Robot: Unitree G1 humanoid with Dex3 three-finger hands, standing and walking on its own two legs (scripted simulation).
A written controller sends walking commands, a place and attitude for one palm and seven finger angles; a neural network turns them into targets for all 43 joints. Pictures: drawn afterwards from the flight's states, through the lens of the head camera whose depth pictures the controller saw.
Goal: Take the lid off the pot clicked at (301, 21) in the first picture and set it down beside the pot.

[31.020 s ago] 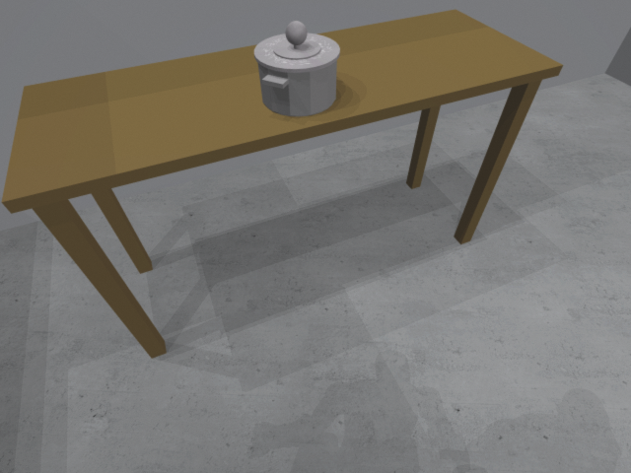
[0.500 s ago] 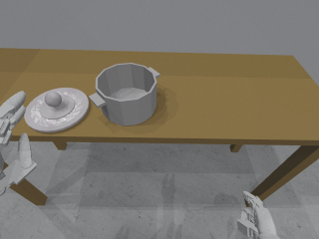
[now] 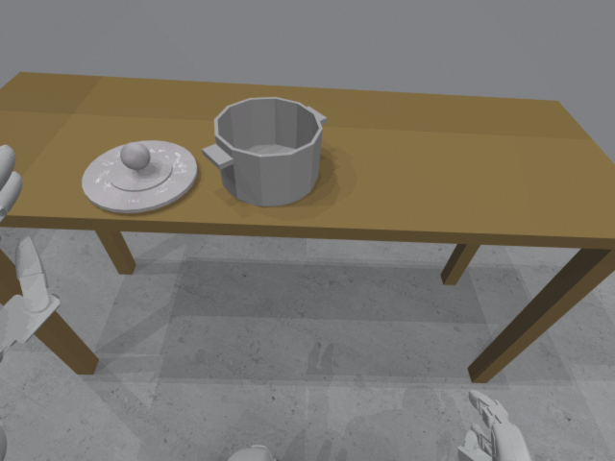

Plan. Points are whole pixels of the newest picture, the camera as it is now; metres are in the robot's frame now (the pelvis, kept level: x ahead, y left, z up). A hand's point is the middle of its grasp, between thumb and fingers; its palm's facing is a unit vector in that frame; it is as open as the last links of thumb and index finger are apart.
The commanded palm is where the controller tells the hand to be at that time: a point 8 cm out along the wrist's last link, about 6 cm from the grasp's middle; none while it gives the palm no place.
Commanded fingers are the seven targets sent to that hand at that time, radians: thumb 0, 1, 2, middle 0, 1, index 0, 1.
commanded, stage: step back with the hand held close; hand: left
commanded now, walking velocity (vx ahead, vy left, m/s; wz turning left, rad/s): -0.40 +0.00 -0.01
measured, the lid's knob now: (135, 156) +0.57 +0.34 +0.06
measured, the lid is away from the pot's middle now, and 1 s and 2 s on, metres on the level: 0.23 0.23 0.23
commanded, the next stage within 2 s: stop stepping back and stand still in 0.38 s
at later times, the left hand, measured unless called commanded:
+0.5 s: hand out of the picture +0.11 +0.24 +0.22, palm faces +0.31 -0.85 -0.43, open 7.5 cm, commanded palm +0.04 +0.30 +0.23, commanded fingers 0.00 0.90 0.90 -0.20 -0.30 -0.20 -0.30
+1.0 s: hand out of the picture +0.01 +0.25 +0.22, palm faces +0.28 -0.85 -0.45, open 7.5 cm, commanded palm -0.04 +0.31 +0.23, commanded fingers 0.00 0.90 0.90 -0.20 -0.30 -0.20 -0.30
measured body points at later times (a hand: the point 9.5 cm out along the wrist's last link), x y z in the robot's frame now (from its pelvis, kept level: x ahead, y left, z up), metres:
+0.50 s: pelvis -0.10 +0.02 +0.01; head -0.09 +0.05 +0.46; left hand +0.09 +0.29 +0.24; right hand +0.07 -0.21 -0.06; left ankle +0.03 +0.10 -0.72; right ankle -0.12 -0.11 -0.70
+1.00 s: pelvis -0.18 +0.04 +0.02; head -0.20 +0.06 +0.46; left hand -0.01 +0.29 +0.24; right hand -0.06 -0.20 -0.07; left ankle -0.14 +0.14 -0.68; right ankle -0.21 -0.05 -0.72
